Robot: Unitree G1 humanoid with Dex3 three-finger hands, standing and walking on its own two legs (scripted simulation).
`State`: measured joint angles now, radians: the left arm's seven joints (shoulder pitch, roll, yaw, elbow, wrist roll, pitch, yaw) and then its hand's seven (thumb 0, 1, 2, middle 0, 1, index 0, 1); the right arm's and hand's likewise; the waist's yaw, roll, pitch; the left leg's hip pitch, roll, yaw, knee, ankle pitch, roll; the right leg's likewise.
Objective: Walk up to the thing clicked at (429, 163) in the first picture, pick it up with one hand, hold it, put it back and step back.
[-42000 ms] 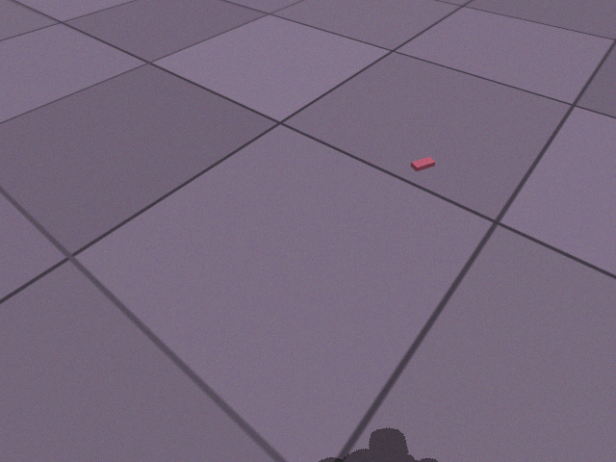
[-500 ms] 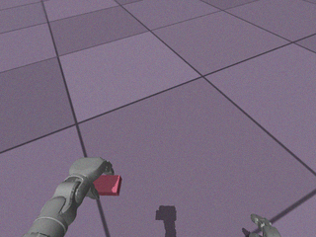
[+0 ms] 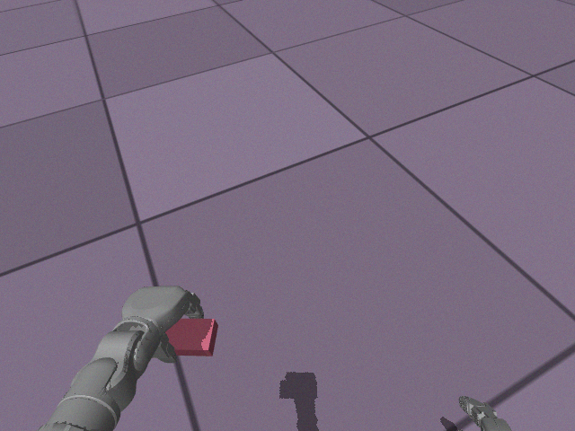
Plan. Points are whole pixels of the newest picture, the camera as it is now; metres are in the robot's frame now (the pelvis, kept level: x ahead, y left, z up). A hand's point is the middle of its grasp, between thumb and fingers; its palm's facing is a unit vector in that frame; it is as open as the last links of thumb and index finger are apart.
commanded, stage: crouch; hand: left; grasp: from above
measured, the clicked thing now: (179, 336) +0.30 +0.21 -0.08
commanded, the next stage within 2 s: lower in 1.88 s
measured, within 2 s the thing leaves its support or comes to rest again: neither
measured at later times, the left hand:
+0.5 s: hand (186, 352) +0.32 +0.24 -0.20, palm faces -0.43 +0.06 -0.90, open 7.9 cm
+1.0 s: hand (210, 366) +0.37 +0.26 -0.44, palm faces -0.46 +0.03 -0.89, open 8.0 cm
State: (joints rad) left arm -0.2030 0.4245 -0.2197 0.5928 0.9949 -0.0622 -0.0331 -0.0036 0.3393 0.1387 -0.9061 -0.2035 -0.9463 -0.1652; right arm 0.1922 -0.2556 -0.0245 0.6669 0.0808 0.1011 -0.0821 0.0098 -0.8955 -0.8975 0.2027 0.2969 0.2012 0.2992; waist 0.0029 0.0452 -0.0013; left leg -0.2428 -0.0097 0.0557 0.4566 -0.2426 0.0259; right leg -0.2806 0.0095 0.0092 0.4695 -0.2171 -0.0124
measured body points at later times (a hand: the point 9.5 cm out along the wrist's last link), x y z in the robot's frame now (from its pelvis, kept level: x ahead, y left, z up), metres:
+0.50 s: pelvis -0.04 +0.00 -0.11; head +0.07 +0.01 +0.33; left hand +0.33 +0.23 -0.15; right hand +0.06 -0.29 -0.22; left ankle +0.00 +0.10 -0.74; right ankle +0.02 -0.11 -0.74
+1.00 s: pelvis -0.07 +0.00 -0.30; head +0.14 +0.04 +0.10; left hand +0.39 +0.25 -0.39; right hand -0.03 -0.27 -0.42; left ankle +0.00 +0.10 -0.74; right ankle +0.02 -0.11 -0.74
